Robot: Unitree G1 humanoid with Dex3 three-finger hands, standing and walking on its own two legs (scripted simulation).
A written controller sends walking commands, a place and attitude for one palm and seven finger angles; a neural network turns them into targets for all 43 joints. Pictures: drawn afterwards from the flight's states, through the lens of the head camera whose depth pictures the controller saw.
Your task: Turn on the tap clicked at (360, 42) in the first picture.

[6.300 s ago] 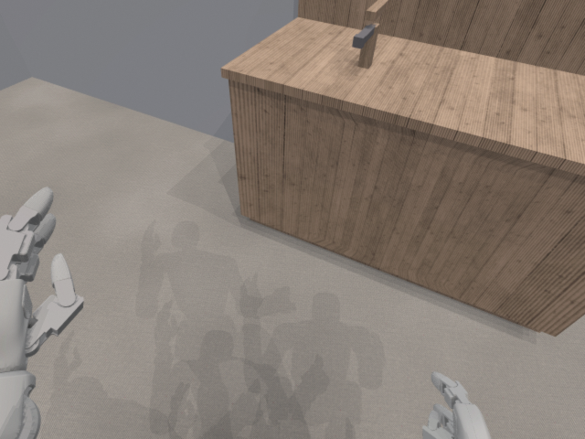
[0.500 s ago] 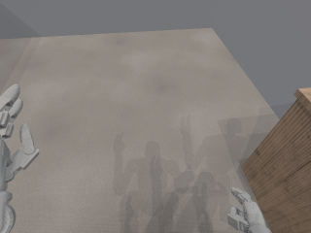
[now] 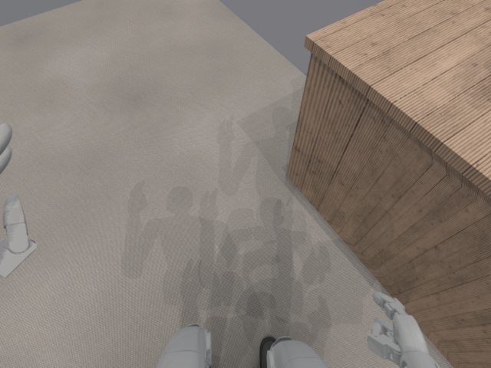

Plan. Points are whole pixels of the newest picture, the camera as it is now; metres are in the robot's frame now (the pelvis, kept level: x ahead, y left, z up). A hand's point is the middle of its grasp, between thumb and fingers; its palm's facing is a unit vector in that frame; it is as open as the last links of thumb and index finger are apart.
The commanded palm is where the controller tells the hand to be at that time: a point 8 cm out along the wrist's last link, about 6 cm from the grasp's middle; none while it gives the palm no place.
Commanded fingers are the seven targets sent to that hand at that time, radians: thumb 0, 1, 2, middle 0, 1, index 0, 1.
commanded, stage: turn to face it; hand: left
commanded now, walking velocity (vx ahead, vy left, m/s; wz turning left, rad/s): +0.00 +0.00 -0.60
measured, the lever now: out of the picture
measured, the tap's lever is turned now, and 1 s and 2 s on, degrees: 0 0 0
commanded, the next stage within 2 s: none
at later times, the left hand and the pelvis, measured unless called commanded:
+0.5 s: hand (120, 253) +0.23 +0.12 +0.18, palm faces +0.17 -0.88 -0.45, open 7.5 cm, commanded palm +0.18 +0.18 +0.19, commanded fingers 0.00 0.90 0.90 -0.20 -0.30 -0.20 -0.30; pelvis -0.06 -0.04 -0.01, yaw -18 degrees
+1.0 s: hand (214, 288) +0.19 +0.03 +0.18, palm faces -0.12 -0.88 -0.45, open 7.5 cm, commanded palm +0.17 +0.09 +0.19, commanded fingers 0.00 0.90 0.90 -0.20 -0.30 -0.20 -0.30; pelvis -0.12 -0.05 +0.00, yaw -34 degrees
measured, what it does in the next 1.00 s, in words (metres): walks backwards, turning right: left foot, then right foot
